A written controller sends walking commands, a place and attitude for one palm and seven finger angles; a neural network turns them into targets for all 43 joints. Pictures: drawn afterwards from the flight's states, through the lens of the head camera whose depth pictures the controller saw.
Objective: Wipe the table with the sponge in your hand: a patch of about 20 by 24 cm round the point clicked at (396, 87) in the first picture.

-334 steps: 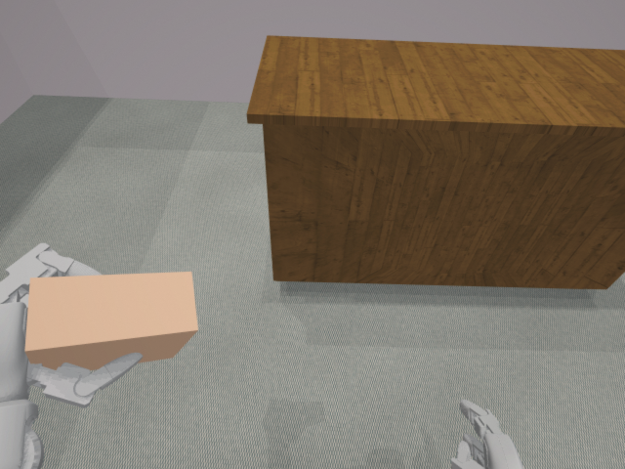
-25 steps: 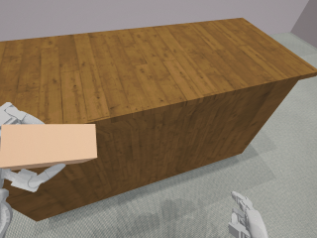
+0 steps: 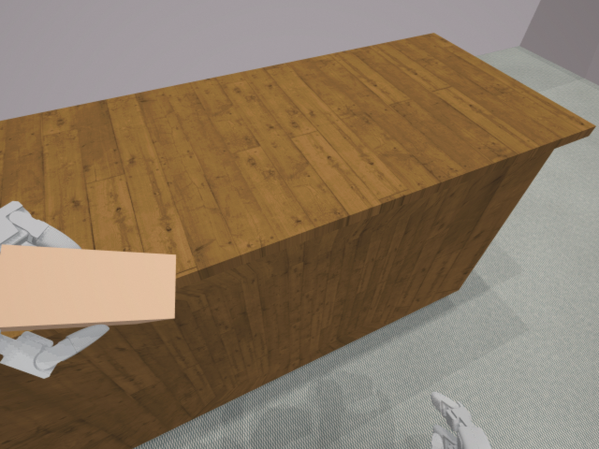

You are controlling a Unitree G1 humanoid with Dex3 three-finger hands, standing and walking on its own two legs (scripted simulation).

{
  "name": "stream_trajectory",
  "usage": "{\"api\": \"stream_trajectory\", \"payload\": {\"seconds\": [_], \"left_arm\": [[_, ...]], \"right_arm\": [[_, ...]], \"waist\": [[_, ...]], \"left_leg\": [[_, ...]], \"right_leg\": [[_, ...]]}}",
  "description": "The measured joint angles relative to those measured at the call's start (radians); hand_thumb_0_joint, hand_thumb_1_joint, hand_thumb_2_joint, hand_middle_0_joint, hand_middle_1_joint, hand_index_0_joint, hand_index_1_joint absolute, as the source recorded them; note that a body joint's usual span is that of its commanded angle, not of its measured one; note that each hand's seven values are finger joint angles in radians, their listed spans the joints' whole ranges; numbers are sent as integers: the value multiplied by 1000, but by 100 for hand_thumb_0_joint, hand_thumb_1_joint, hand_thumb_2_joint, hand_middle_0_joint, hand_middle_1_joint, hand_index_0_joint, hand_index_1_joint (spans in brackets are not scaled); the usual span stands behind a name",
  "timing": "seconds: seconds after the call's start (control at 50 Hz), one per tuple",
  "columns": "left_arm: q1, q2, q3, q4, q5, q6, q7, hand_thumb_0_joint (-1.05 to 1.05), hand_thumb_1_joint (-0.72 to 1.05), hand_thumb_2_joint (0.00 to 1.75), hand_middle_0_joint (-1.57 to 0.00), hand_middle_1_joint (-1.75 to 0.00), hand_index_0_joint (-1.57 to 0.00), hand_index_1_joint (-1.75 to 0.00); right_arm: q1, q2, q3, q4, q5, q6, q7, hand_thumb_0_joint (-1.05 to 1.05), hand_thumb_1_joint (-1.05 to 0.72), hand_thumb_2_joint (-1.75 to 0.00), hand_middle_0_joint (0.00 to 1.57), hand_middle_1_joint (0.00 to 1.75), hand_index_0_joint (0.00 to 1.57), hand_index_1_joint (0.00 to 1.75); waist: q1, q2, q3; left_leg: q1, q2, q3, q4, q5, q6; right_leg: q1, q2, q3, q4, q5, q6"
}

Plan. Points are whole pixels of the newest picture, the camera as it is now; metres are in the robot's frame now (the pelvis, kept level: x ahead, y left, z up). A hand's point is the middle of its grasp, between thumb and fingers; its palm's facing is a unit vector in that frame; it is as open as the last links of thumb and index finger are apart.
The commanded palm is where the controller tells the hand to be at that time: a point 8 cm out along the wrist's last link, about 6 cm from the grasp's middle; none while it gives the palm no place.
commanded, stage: shuffle to correct the standing spot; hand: left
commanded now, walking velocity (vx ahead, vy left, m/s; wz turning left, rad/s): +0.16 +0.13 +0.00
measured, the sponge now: (109, 293) +0.24 +0.20 +0.16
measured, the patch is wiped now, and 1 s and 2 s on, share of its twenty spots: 0.00 0.00 0.00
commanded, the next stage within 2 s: come to a stop and stand still in 0.48 s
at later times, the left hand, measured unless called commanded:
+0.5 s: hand out of the picture +0.27 +0.32 +0.20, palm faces +0.45 -0.82 -0.36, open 10.1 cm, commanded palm +0.21 +0.35 +0.20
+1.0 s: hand out of the picture +0.32 +0.33 +0.20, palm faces +0.37 -0.85 -0.39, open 10.1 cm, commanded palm +0.26 +0.37 +0.20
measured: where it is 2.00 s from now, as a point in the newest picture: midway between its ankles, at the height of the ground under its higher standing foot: outside the picture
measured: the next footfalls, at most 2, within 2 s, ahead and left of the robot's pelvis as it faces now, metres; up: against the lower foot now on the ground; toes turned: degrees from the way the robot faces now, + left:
left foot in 0.30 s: +0.17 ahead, +0.20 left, +0.00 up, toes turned -2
right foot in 0.94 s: +0.12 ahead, -0.01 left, +0.00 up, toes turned -1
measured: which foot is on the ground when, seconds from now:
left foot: up 0.00-0.28, down 0.30-1.00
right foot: down 0.00-0.80, up 0.82-0.92, down 0.94-1.00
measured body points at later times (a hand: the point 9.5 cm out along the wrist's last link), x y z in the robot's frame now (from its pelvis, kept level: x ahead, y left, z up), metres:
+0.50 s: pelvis +0.05 +0.07 +0.01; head +0.05 +0.09 +0.46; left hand +0.24 +0.37 +0.21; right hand +0.22 -0.14 -0.06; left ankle +0.10 +0.18 -0.72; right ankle +0.05 -0.03 -0.69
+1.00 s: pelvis +0.10 +0.10 +0.02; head +0.12 +0.12 +0.47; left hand +0.30 +0.38 +0.22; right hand +0.28 -0.12 -0.04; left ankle +0.13 +0.20 -0.72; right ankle +0.08 -0.01 -0.72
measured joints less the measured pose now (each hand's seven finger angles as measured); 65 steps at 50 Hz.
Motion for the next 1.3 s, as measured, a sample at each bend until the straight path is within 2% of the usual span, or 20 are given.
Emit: {"api": "stream_trajectory", "payload": {"seconds": [0.02, 0.06, 0.12, 0.2, 0.26, 0.3, 0.32, 0.4, 0.46, 0.52, 0.58, 0.62, 0.68, 0.78, 0.88, 1.0, 1.14, 1.18, 1.22, 1.3], "left_arm": [[-24, -6, 4, 16, 0, -6, -2, -1, -49, 100, -73, -134, -76, -134], [-57, -33, 9, 39, -5, -8, -3, -1, -49, 100, -73, -134, -76, -134], [-59, -91, -3, 41, 0, -5, 6, -1, -49, 100, -73, -134, -76, -134], [-51, -119, -45, -1, 7, 4, 12, -1, -49, 100, -73, -134, -76, -134], [-38, -104, -56, -33, 9, 5, 19, -1, -49, 100, -73, -134, -76, -134], [-38, -94, -54, -44, 8, -1, 24, -1, -49, 100, -73, -134, -76, -134], [-49, -85, -47, -40, 7, -6, 25, -1, -49, 100, -73, -134, -76, -134], [-116, -58, -9, 39, 7, -9, 30, -1, -49, 100, -73, -134, -76, -134], [-112, -72, -3, 64, 6, 12, 33, -1, -49, 100, -73, -134, -76, -134], [-67, -94, -24, 39, 5, 24, 33, -1, -49, 100, -73, -134, -76, -134], [-35, -90, -41, 19, 9, 23, 29, -1, -49, 100, -73, -134, -76, -134], [-38, -94, -56, 32, 11, 21, 25, -1, -49, 100, -73, -134, -76, -134], [-51, -112, -67, 53, 2, 25, 31, -1, -49, 100, -73, -134, -76, -134], [-67, -120, -56, 40, -3, 29, 50, -1, -49, 100, -73, -134, -76, -134], [-82, -88, -44, 26, -8, 52, 44, -1, -49, 100, -73, -134, -76, -134], [-32, -72, -40, -29, -12, 49, 32, -1, -49, 100, -73, -134, -76, -134], [11, -94, -59, 17, -31, 78, 28, -1, -49, 100, -73, -134, -76, -134], [-128, -34, -41, 103, 26, 57, -21, -1, -49, 100, -73, -134, -76, -134], [-245, -13, -8, 205, 13, 37, -30, -1, -49, 100, -73, -134, -76, -134], [-208, -83, -2, 165, -21, 57, 2, -1, -49, 100, -73, -134, -76, -134]], "right_arm": [[-22, -13, -7, 19, -3, 8, 1, 1, -90, -90, 20, 30, 21, 30], [-60, -33, -23, 55, -6, 27, 13, 1, -91, -90, 20, 30, 21, 30], [-80, -57, -31, 69, -7, 42, 19, 1, -91, -90, 20, 30, 21, 30], [-78, -63, -31, 57, -12, 28, -4, 1, -91, -90, 20, 30, 20, 30], [-66, -62, -32, 38, -17, 3, -25, 1, -91, -90, 20, 30, 20, 30], [-52, -71, -37, 18, -15, -14, -37, 1, -91, -90, 20, 30, 20, 30], [-51, -69, -42, 14, -11, -20, -41, 1, -91, -90, 20, 30, 20, 30], [-66, -19, -35, 19, -3, -28, -43, 1, -91, -90, 20, 30, 20, 30], [-63, 17, -13, 23, -2, -37, -25, 1, -91, -90, 20, 30, 20, 30], [-51, 35, 13, 29, -5, -44, -10, 1, -91, -90, 20, 30, 20, 30], [-44, 36, 33, 35, -8, -36, -10, 1, -91, -90, 20, 30, 21, 30], [-42, 25, 30, 55, -9, -18, -9, 1, -90, -90, 20, 30, 21, 30], [-44, 6, 22, 88, -1, 0, -3, 1, -90, -90, 20, 30, 21, 30], [-65, -33, 9, 77, -2, -4, -19, 1, -91, -90, 20, 30, 21, 30], [-106, -6, -11, 52, -8, -15, -29, 1, -91, -90, 20, 30, 21, 30], [-115, 8, 7, 0, -3, -31, -13, 1, -91, -90, 20, 30, 20, 30], [-98, -7, 10, 15, 10, -1, -34, 1, -91, -90, 20, 30, 21, 30], [-70, -13, -12, 23, -4, -26, -41, 1, -91, -90, 20, 30, 21, 30], [-74, -25, -16, 35, 3, -29, -30, 1, -91, -90, 20, 30, 21, 30], [-91, -52, -29, 8, 15, -37, 5, 1, -91, -90, 20, 30, 21, 30]], "waist": [[9, 14, 12], [34, 13, 33], [55, -4, 36], [60, -58, 33], [64, -89, 27], [62, -72, 10], [59, -68, 7], [47, -78, 10], [35, -61, -5], [34, -40, -19], [44, -21, -25], [51, 7, -29], [74, -7, -27], [66, -25, 11], [48, -75, 22], [29, -44, 11], [55, -16, -30], [97, -18, -19], [122, -25, 3], [90, -18, 39]], "left_leg": [[-68, 9, -26, 153, -13, -14], [-187, 9, -75, 406, -11, -38], [-311, 50, -107, 518, 77, -60], [-317, 113, -89, 259, 167, -63], [-202, 113, -49, -10, 173, -55], [-114, 102, -38, -138, 150, -50], [-101, 94, -38, -160, 198, -50], [-97, 65, -26, -117, 200, -48], [-90, 57, -29, -137, 197, -36], [-89, 52, -29, -149, 195, -33], [-105, 48, -29, -114, 168, -36], [-128, 52, -47, -36, 90, -39], [-173, 34, -54, 119, 36, -58], [-70, 49, -44, -170, 226, -51], [-45, 25, -14, -195, 199, -31], [-47, 61, -33, -234, 224, -47], [-39, 81, -33, -268, 241, -60], [-59, 84, -49, -257, 253, -56], [-57, 84, -49, -272, 268, -59], [-51, 73, -22, -278, 276, -51]], "right_leg": [[-12, 9, -7, 36, -26, -19], [-13, 14, -1, 74, -46, -23], [15, 10, 16, 44, -29, -3], [46, -28, 29, -7, -12, 17], [60, -60, 49, -2, -26, 38], [59, -65, 52, 29, -52, 55], [55, -71, 54, 56, -72, 64], [10, -50, 126, 249, -237, 70], [-17, -27, 123, 320, -240, 72], [17, -14, 100, 208, -220, 73], [88, -3, 82, 20, -109, 57], [95, 6, 71, 21, -95, 37], [117, -8, 89, 2, -110, 34], [142, -25, 110, 25, -137, 71], [132, -26, 170, 60, -181, 78], [173, 21, 150, -106, -54, 59], [189, 43, 153, -165, -25, 47], [184, 49, 137, -173, -17, 46], [171, 50, 141, -166, -8, 43], [151, 36, 166, -131, -8, 56]]}}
